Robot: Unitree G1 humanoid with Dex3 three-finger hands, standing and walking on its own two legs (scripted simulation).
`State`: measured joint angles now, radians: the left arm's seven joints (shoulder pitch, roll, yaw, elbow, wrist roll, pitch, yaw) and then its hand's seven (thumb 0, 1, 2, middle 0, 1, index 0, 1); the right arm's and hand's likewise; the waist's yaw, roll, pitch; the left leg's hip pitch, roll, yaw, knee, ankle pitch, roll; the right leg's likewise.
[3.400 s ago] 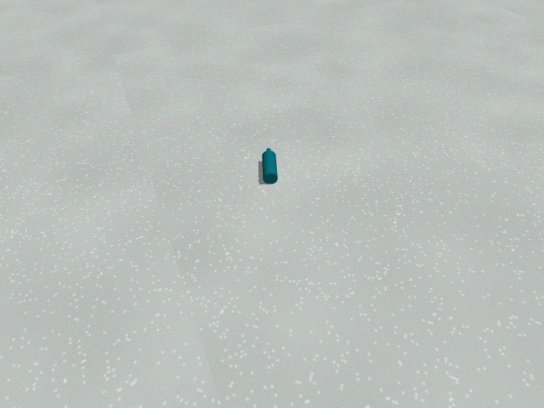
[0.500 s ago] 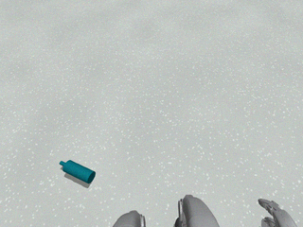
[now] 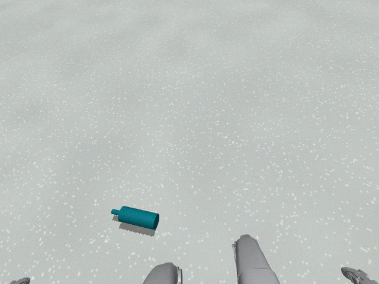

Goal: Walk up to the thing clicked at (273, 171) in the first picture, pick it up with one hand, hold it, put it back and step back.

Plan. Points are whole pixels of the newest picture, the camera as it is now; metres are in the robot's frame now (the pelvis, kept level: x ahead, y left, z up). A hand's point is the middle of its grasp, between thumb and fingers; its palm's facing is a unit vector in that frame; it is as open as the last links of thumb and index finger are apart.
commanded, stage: walk up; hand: left
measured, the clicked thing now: (134, 216) +0.50 +0.35 -0.67
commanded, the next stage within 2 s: none
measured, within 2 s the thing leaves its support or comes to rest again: neither
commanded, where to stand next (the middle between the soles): +0.03 +0.15 m, yaw -17 degrees
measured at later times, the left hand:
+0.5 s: hand out of the picture +0.00 +0.50 -0.10, palm faces -0.17 -0.81 -0.56, open 7.4 cm
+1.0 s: hand out of the picture +0.07 +0.43 -0.09, palm faces -0.42 -0.84 -0.34, open 7.4 cm
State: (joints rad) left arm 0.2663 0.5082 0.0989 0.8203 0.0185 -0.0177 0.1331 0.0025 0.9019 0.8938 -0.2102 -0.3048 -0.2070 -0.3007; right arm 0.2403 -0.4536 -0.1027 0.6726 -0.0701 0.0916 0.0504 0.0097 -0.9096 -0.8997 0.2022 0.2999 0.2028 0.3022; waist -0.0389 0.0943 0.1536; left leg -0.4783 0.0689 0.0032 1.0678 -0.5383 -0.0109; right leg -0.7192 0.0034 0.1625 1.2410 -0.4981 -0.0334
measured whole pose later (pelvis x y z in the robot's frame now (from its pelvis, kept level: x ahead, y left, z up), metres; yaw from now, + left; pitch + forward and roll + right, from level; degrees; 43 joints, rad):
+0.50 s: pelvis -0.12 +0.21 +0.01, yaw -10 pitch -3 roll +2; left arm 0.28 0.42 0.06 0.81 0.06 0.00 0.06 0.00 0.90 0.89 -0.21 -0.31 -0.21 -0.30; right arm 0.26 -0.47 -0.11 0.78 -0.02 0.06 0.03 0.01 -0.91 -0.90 0.20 0.30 0.20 0.30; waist 0.01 0.04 0.10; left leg -0.33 0.03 0.02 0.92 -0.56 -0.03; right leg -0.63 -0.05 0.21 0.99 -0.49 -0.02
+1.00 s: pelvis -0.10 +0.21 +0.06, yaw -21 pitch -3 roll +0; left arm 0.21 0.42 0.06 0.96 0.02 0.01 -0.07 0.00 0.91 0.89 -0.20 -0.30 -0.20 -0.30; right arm 0.40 -0.45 -0.07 0.92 -0.03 -0.06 0.01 0.01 -0.90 -0.90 0.21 0.30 0.21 0.30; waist -0.06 -0.04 0.12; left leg -0.09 0.13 0.18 0.54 -0.39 -0.04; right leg -0.38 -0.05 0.01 0.68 -0.30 -0.01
